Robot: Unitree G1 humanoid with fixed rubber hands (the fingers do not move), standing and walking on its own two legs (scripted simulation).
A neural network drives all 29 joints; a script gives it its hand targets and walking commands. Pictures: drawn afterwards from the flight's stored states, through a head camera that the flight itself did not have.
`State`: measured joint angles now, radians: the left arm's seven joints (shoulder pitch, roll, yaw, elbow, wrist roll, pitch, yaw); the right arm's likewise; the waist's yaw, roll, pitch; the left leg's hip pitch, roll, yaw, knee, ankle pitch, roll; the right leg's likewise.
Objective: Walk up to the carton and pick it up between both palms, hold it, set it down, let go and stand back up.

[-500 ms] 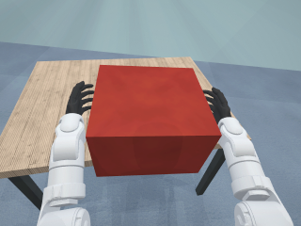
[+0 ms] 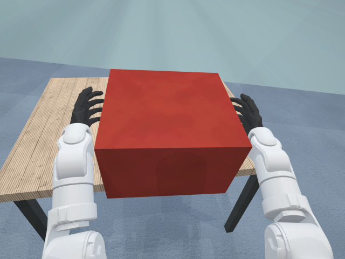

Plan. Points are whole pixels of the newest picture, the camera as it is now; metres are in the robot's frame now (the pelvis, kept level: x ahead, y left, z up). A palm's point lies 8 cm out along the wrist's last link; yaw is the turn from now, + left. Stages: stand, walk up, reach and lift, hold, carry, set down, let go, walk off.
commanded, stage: hold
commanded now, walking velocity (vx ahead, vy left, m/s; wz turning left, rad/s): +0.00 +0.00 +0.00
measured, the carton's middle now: (167, 130) +0.40 +0.01 +0.12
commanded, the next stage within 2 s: none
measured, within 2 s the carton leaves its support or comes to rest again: neither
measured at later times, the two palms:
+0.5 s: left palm (90, 119) +0.37 +0.19 +0.18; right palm (256, 132) +0.35 -0.20 +0.16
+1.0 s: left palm (79, 118) +0.35 +0.20 +0.19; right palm (252, 124) +0.35 -0.18 +0.18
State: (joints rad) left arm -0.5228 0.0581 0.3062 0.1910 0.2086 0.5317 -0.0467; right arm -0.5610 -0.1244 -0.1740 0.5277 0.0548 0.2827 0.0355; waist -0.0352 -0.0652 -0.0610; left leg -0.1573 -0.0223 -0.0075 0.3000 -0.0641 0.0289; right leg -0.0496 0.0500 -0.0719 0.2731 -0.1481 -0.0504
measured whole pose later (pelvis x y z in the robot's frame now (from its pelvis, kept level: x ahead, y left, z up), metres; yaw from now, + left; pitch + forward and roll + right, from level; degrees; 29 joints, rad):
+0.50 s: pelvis +0.02 +0.01 +0.00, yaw -2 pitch -4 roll -1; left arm -0.45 0.06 0.23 0.05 0.17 0.61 0.00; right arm -0.46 -0.17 -0.12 0.38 0.15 0.34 0.01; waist -0.06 -0.06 -0.05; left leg -0.13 -0.03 0.03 0.28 -0.08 0.05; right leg -0.02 0.04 -0.03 0.23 -0.14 -0.03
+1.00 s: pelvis +0.02 +0.01 +0.00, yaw -1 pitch -5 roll -1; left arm -0.42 0.05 0.27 -0.08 0.21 0.73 -0.04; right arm -0.50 -0.17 -0.09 0.33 0.18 0.44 0.00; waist -0.05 -0.05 -0.06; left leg -0.10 -0.03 0.02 0.26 -0.08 0.04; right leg 0.01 0.04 -0.04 0.21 -0.13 -0.03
